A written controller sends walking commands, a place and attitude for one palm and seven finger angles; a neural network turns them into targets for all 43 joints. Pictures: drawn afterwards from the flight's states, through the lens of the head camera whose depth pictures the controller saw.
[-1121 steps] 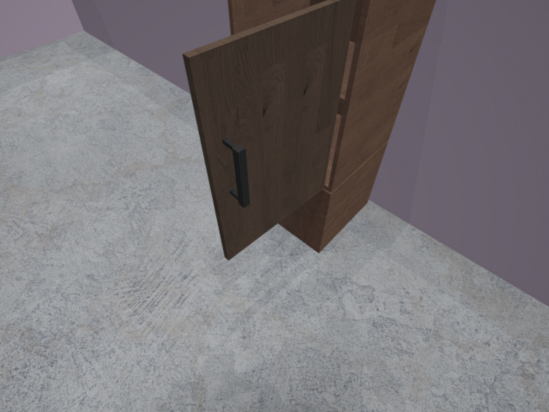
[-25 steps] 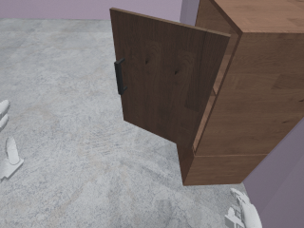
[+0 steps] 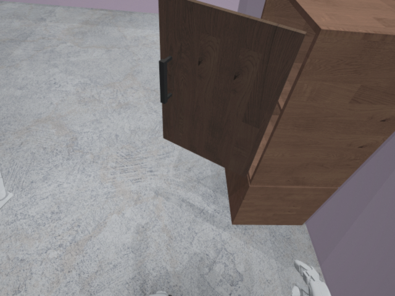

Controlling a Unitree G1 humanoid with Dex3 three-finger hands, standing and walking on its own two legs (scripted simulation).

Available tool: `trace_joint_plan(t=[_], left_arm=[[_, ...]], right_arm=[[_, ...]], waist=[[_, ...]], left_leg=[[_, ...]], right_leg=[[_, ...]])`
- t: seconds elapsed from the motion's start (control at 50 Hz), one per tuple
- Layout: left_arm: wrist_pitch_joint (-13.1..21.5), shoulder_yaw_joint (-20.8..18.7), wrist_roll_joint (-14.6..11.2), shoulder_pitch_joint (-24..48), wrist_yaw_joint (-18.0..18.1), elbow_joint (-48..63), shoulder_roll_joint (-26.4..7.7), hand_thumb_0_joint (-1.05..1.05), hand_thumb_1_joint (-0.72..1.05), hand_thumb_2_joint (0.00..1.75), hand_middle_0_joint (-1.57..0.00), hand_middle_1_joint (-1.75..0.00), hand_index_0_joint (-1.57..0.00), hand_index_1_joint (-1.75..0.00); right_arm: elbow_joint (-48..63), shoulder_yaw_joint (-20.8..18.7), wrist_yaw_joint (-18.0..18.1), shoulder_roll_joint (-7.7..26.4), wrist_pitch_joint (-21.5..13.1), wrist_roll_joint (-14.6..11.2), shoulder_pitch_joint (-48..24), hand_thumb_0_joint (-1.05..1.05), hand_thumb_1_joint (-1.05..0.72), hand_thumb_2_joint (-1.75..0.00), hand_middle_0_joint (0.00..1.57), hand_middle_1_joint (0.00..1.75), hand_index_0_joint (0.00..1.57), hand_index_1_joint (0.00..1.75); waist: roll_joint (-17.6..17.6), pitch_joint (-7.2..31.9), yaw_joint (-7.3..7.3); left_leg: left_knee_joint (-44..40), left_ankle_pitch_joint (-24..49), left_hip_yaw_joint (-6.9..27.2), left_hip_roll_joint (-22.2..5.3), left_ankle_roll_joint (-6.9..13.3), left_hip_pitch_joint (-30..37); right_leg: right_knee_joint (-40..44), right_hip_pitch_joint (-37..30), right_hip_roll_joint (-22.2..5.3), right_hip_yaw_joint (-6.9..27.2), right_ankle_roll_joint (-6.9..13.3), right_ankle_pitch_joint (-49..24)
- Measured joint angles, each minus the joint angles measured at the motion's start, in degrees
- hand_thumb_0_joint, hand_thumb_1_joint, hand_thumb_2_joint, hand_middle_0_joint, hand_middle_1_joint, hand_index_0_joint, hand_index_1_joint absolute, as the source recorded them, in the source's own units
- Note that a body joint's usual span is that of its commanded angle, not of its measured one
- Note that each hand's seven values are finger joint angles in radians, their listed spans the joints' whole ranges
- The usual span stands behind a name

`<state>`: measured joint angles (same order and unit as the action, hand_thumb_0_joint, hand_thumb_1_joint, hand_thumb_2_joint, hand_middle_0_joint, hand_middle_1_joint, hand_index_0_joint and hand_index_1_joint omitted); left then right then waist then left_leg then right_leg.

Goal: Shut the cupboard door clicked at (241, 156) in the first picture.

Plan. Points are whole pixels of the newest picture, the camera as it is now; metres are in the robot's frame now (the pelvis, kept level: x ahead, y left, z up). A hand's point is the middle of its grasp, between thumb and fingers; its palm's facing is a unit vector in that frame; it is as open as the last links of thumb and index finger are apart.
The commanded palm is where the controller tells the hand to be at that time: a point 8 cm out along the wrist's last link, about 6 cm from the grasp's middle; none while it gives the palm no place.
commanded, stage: step back with the hand held close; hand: left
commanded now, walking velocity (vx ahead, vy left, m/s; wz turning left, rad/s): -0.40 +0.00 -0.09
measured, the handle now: (166, 80) +0.78 +0.14 +0.00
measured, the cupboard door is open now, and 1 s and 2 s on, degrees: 59 59 59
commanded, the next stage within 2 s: stop stepping back and stand still in 0.12 s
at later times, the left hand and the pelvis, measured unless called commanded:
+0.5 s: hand out of the picture +0.11 +0.28 +0.20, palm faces +0.52 -0.80 -0.31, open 7.4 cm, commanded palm +0.08 +0.29 +0.19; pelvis -0.08 +0.00 -0.01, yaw -4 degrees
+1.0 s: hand out of the picture +0.13 +0.30 +0.16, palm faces +0.51 -0.76 -0.40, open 7.4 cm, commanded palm +0.09 +0.30 +0.19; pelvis -0.08 +0.02 +0.00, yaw -6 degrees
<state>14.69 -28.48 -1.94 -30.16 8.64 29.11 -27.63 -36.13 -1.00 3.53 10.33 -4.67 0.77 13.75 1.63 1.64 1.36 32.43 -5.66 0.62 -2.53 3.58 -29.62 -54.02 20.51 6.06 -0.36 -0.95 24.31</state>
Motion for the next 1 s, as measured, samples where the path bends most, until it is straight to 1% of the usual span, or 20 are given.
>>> trace_joint_plan(t=[0.08, 0.14, 0.16, 0.22, 0.28, 0.32, 0.36, 0.42, 0.44, 0.48, 0.5, 0.54, 0.58, 0.66, 0.72, 0.78, 0.84, 0.92, 0.98, 1.0], left_arm=[[0.12, -0.42, -2.04, -2.08, 0.67, 1.98, 1.4, 0.02, 0.89, 0.89, -0.21, -0.3, -0.21, -0.3], [0.29, 1.04, -2.21, -0.43, 0.35, 2.43, 2.06, 0.02, 0.89, 0.9, -0.21, -0.3, -0.21, -0.3], [0.37, 1.69, -2.06, 0.88, 0.05, 2.37, 2.04, 0.02, 0.89, 0.9, -0.21, -0.3, -0.21, -0.3], [-0.18, 4.95, -1.5, 4.98, -1.46, 1.71, 2.11, 0.02, 0.89, 0.9, -0.21, -0.3, -0.21, -0.3], [-0.76, 5.07, -2.14, 3.75, -2.75, 4.32, -0.55, 0.02, 0.89, 0.89, -0.21, -0.3, -0.22, -0.3], [-0.73, 3.11, -2.8, -0.38, -3.13, 5.95, -2.98, 0.02, 0.89, 0.89, -0.22, -0.3, -0.22, -0.3], [-0.96, 1.29, -3.07, -4.71, -2.84, 6.3, -4.27, 0.02, 0.88, 0.89, -0.22, -0.3, -0.22, -0.3], [-1.47, 0.47, -2.24, -6.86, -1.53, 3.06, -2.76, 0.01, 0.88, 0.89, -0.22, -0.3, -0.22, -0.3], [-1.47, 0.63, -1.93, -5.52, -1.01, 0.76, -1.48, 0.01, 0.88, 0.89, -0.22, -0.3, -0.22, -0.3], [-1.61, 1.61, -1.25, 0.41, 0.0, -5.4, 1.36, 0.01, 0.88, 0.89, -0.22, -0.3, -0.22, -0.3], [-2.03, 2.47, -0.99, 4.47, 0.47, -8.67, 2.8, 0.01, 0.88, 0.89, -0.22, -0.3, -0.22, -0.3], [-3.47, 3.95, -0.72, 11.88, 1.35, -14.74, 5.54, 0.01, 0.89, 0.9, -0.21, -0.3, -0.21, -0.3], [-5.64, 4.48, -0.96, 13.83, 1.78, -16.37, 7.57, 0.01, 0.89, 0.9, -0.2, -0.3, -0.21, -0.3], [-6.62, 5.88, -1.84, 5.05, 0.23, -4.79, 5.87, 0.02, 0.9, 0.9, -0.2, -0.3, -0.2, -0.3], [-4.28, 4.77, -1.94, -4.84, -0.75, 6.97, 1.2, 0.03, 0.89, 0.9, -0.21, -0.3, -0.21, -0.3], [-1.73, 1.19, -1.82, -10.55, -0.78, 11.7, -3.75, 0.02, 0.89, 0.89, -0.21, -0.3, -0.21, -0.3], [-1.46, -0.8, -1.93, -10.06, -0.43, 7.79, -5.1, 0.02, 0.88, 0.89, -0.22, -0.3, -0.22, -0.3], [-3.17, -0.24, -1.92, -5.56, 0.89, -3.55, -0.27, 0.01, 0.88, 0.89, -0.22, -0.3, -0.22, -0.3], [-5.24, 2.25, -1.66, 0.75, 1.61, -13.03, 4.5, 0.01, 0.89, 0.89, -0.21, -0.3, -0.22, -0.3], [-6.22, 3.48, -1.49, 3.18, 1.74, -15.44, 6.14, 0.01, 0.89, 0.89, -0.21, -0.3, -0.21, -0.3]], right_arm=[[-0.97, 1.01, -0.73, -1.15, -2.42, 0.29, -1.47, 0.01, -0.91, -0.9, 0.2, 0.3, 0.2, 0.3], [-0.89, 1.9, -1.04, -1.45, -3.76, 0.64, -5.07, 0.01, -0.91, -0.9, 0.2, 0.3, 0.2, 0.3], [-0.86, 2.07, -1.07, -1.39, -3.96, 0.68, -6.75, 0.01, -0.91, -0.9, 0.2, 0.3, 0.2, 0.3], [-1.45, 1.67, -0.86, -0.58, -3.6, 0.51, -10.19, 0.01, -0.91, -0.9, 0.2, 0.3, 0.2, 0.3], [-0.42, 1.48, -0.78, -0.9, -2.04, -0.82, -8.57, 0.01, -0.91, -0.9, 0.2, 0.3, 0.2, 0.3], [0.45, 1.61, -0.46, -1.06, -0.67, -1.3, -5.32, 0.01, -0.91, -0.9, 0.2, 0.3, 0.2, 0.3], [0.8, 1.56, 0.28, -0.31, 0.81, -1.25, -1.26, 0.01, -0.91, -0.9, 0.2, 0.3, 0.2, 0.3], [-1.27, 0.63, 1.43, 2.4, 2.58, -0.92, 4.45, 0.01, -0.91, -0.9, 0.2, 0.3, 0.2, 0.3], [-2.13, 0.35, 1.78, 3.45, 2.84, -0.98, 5.93, 0.01, -0.91, -0.9, 0.2, 0.3, 0.2, 0.3], [-3.54, -0.12, 2.3, 5.32, 2.7, -1.3, 8.02, 0.01, -0.91, -0.9, 0.2, 0.3, 0.2, 0.3], [-4.09, -0.37, 2.5, 6.15, 2.37, -1.51, 8.59, 0.01, -0.91, -0.9, 0.2, 0.3, 0.2, 0.3], [-5.78, -0.63, 2.8, 6.38, 2.03, -1.73, 7.35, 0.01, -0.91, -0.9, 0.2, 0.29, 0.2, 0.3], [-5.05, -0.27, 2.43, 5.77, 1.43, -1.63, 4.39, 0.01, -0.91, -0.9, 0.2, 0.29, 0.2, 0.3], [-1.2, 1.26, 0.26, 0.5, -2.42, -0.32, 0.38, 0.02, -0.91, -0.9, 0.2, 0.29, 0.2, 0.3], [1.04, 3.24, -1.03, -3.26, -3.9, 0.35, 0.97, 0.01, -0.91, -0.9, 0.2, 0.3, 0.2, 0.3], [2.12, 4.07, -1.16, -3.97, -3.15, 0.68, 1.77, 0.01, -0.91, -0.9, 0.2, 0.3, 0.2, 0.3], [0.83, 3.48, -0.72, -2.15, -0.54, 0.59, 1.92, 0.01, -0.9, -0.9, 0.2, 0.3, 0.2, 0.3], [-2.11, 2.37, -0.43, 1.35, 2.28, -0.77, 2.7, 0.01, -0.9, -0.9, 0.2, 0.3, 0.2, 0.3], [-3.59, 1.59, 0.17, 3.52, 2.25, -1.37, 3.31, 0.01, -0.91, -0.9, 0.2, 0.3, 0.2, 0.3], [-4.13, 1.27, 0.53, 4.02, 2.02, -1.49, 3.15, 0.01, -0.91, -0.9, 0.2, 0.3, 0.2, 0.3]], waist=[[-1.26, 3.15, -2.08], [-2.75, 2.0, -3.42], [-2.97, 0.78, -3.76], [0.4, -3.39, -2.89], [0.7, -4.08, -1.02], [-0.43, -2.03, 0.97], [-1.43, 1.45, 1.73], [-1.88, 7.79, -0.61], [-1.79, 9.25, -1.47], [-1.21, 10.01, -1.93], [-0.73, 9.39, -1.65], [-1.88, 6.09, -1.1], [-2.6, 1.56, -0.77], [-5.17, -3.95, 2.08], [-7.16, -3.41, 2.6], [-5.88, -1.3, 2.25], [-1.73, 1.26, 1.17], [1.27, 4.91, -1.84], [1.47, 5.27, -2.85], [1.14, 4.94, -3.04]], left_leg=[[-5.58, 4.48, -2.31, -0.89, -0.89, -1.98], [-7.96, 7.86, -4.84, -1.2, -1.31, -4.03], [-8.01, 8.79, -5.62, -1.51, -1.43, -4.76], [-9.66, 12.18, -4.14, -3.63, -1.64, -4.32], [-10.06, 13.83, -3.25, -4.25, -2.13, -2.33], [-7.14, 9.4, -2.58, -3.24, -3.03, -1.85], [-0.2, -0.43, -1.55, -1.45, -4.59, -2.47], [15.46, -8.98, -0.67, 0.67, -5.5, -1.78], [17.41, -10.33, -0.91, 0.75, -5.19, -0.34], [15.1, -11.13, -1.28, 0.21, -4.32, 3.79], [12.16, -11.39, -1.2, -0.12, -3.93, 5.94], [10.16, -13.34, -1.19, 1.99, -2.55, 6.34], [8.44, -10.08, -2.62, 2.58, -1.38, 6.2], [0.52, -4.31, -4.43, 2.0, -1.35, 6.77], [-4.49, -1.26, -4.92, 1.11, -2.17, 7.12], [-4.01, -1.41, -4.61, 0.71, -2.73, 5.81], [0.32, -6.92, -3.58, 0.44, -3.34, 4.83], [8.56, -10.65, -2.89, 0.97, -3.63, 5.3], [4.06, -7.38, -2.86, 0.99, -2.72, 9.16], [3.23, -8.69, -2.77, 1.46, -2.93, 10.21]], right_leg=[[13.39, -9.99, -1.52, -0.41, 0.6, 4.17], [27.93, -15.63, -3.02, 0.13, 0.89, -2.84], [30.59, -16.24, -3.19, 0.73, 1.06, -1.36], [29.36, -15.55, -0.45, -0.03, 1.82, 0.36], [25.5, -15.8, 0.5, -0.72, 2.18, 0.72], [23.41, -16.86, -0.14, -1.29, 2.69, 2.31], [22.35, -18.16, -1.36, -1.27, 3.14, 3.62], [22.22, -19.33, -3.47, 0.64, 3.08, 4.69], [22.67, -19.55, -4.3, 0.73, 2.64, 3.98], [22.66, -19.78, -4.91, -0.03, 1.09, 4.17], [21.96, -19.55, -5.03, -1.21, 0.42, 4.71], [19.28, -18.19, -7.08, -2.62, -0.56, 5.96], [16.72, -15.53, -7.99, -0.85, -0.13, 3.24], [13.07, -9.01, -6.09, 2.02, 0.98, 3.15], [19.67, -8.6, -4.74, -0.98, 1.55, 0.48], [25.75, -10.23, -3.99, -3.56, 3.16, -3.18], [26.04, -11.43, -3.54, -4.35, 3.95, -3.36], [25.68, -13.93, -4.34, -2.57, 3.27, -1.56], [23.43, -15.54, -5.6, -2.68, 2.19, 0.79], [22.05, -15.62, -6.12, -2.96, 1.82, 1.89]])
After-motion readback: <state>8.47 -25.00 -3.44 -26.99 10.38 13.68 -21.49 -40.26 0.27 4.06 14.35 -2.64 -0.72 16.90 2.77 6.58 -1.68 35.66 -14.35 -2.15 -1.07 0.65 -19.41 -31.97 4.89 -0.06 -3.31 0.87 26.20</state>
